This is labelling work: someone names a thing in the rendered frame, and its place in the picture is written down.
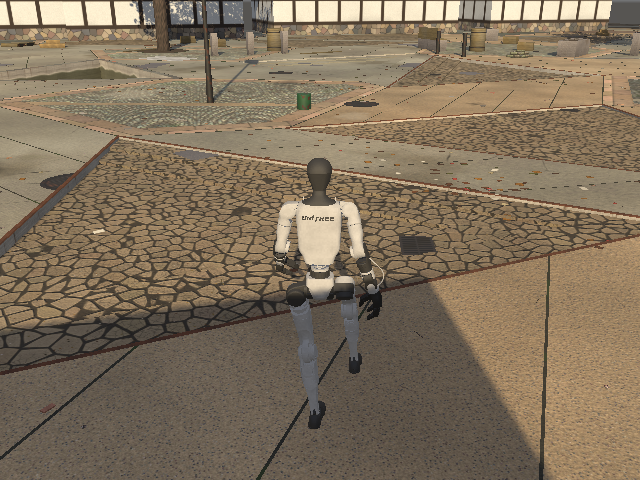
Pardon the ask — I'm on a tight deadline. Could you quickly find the robot left forearm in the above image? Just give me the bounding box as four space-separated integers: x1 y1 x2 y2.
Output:
273 239 287 266

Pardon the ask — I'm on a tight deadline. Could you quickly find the right robot upper arm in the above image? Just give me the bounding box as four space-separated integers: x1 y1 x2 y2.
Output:
340 201 366 259

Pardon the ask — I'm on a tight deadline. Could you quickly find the humanoid robot torso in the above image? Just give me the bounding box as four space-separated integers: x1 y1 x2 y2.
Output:
296 196 343 300

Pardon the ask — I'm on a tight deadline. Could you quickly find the right robot hand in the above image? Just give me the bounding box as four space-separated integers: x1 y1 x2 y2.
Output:
359 291 382 320

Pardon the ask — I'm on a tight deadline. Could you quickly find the left robot upper arm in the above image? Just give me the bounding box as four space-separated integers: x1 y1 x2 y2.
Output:
275 201 299 254

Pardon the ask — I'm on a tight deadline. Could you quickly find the left robot hand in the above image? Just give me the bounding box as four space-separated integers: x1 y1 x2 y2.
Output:
276 257 299 276

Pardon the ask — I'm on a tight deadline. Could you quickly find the robot head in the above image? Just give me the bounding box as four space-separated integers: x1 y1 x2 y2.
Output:
302 158 336 206

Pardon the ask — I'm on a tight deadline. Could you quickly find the robot right forearm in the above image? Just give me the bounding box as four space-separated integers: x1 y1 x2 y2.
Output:
356 243 379 294

